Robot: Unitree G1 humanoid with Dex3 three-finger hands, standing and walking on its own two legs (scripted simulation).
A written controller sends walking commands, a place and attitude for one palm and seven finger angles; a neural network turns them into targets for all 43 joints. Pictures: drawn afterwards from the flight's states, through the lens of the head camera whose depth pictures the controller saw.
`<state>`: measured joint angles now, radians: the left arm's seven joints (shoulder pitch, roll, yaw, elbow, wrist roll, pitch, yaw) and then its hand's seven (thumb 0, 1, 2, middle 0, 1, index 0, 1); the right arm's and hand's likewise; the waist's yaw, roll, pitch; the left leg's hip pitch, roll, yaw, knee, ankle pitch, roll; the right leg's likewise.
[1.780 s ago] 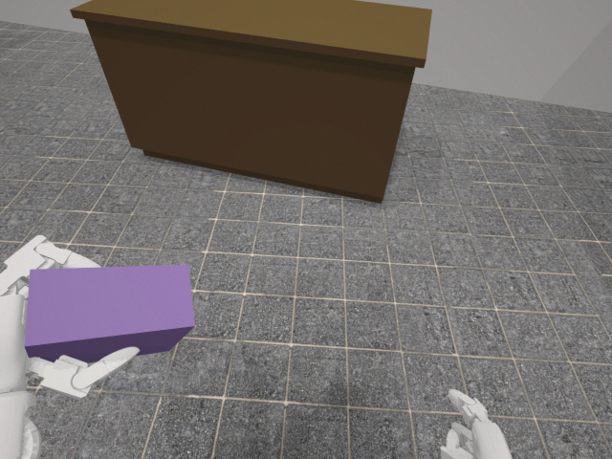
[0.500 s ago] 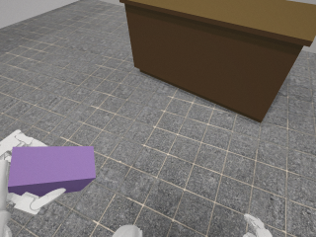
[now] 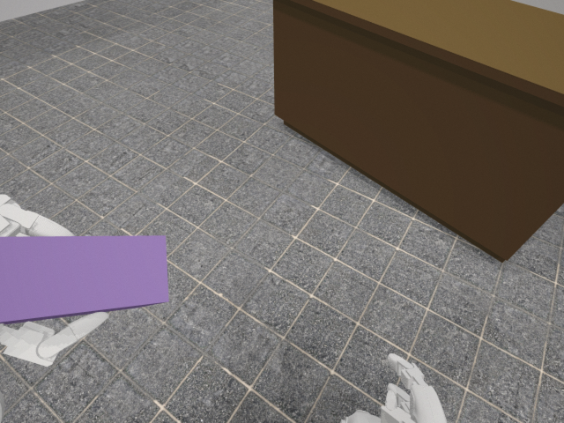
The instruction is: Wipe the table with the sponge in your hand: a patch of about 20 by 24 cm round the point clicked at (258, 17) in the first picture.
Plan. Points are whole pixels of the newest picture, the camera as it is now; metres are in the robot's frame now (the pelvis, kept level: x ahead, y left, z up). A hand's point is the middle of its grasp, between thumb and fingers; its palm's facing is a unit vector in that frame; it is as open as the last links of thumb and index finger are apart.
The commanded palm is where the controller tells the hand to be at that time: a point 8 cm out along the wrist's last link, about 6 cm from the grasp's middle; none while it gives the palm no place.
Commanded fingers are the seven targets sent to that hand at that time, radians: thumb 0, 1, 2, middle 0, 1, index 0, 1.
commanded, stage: walk to a spot facing it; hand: left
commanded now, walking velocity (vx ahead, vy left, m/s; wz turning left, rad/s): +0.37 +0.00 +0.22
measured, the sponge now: (106, 278) +0.22 +0.20 +0.17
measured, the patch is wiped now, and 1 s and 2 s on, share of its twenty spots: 0.00 0.00 0.00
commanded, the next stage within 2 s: none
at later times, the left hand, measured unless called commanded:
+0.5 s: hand (115, 190) +0.33 +0.22 +0.18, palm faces +0.50 -0.75 -0.43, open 10.4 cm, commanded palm +0.28 +0.26 +0.18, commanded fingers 0.00 0.10 1.30 -1.20 -1.60 -1.20 -1.60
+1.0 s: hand (178, 141) +0.45 +0.18 +0.16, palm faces +0.57 -0.70 -0.43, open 10.4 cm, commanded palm +0.38 +0.22 +0.18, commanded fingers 0.00 0.10 1.30 -1.20 -1.60 -1.20 -1.60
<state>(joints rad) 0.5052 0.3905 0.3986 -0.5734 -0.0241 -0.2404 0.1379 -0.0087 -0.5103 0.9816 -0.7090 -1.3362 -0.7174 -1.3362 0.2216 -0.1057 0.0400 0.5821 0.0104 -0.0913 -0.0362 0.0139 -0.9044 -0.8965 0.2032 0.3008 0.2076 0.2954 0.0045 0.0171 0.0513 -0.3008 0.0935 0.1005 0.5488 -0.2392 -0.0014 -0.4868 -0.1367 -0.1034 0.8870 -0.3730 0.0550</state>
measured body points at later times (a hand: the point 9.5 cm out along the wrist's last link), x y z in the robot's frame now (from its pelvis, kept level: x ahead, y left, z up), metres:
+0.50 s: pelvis +0.15 -0.03 -0.01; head +0.17 -0.02 +0.44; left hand +0.30 +0.26 +0.20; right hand +0.34 -0.28 -0.08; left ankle +0.20 +0.08 -0.74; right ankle +0.07 -0.15 -0.72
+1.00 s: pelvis +0.28 -0.09 -0.01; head +0.30 -0.12 +0.44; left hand +0.41 +0.22 +0.19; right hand +0.49 -0.29 -0.13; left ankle +0.22 +0.04 -0.64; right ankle +0.33 -0.18 -0.73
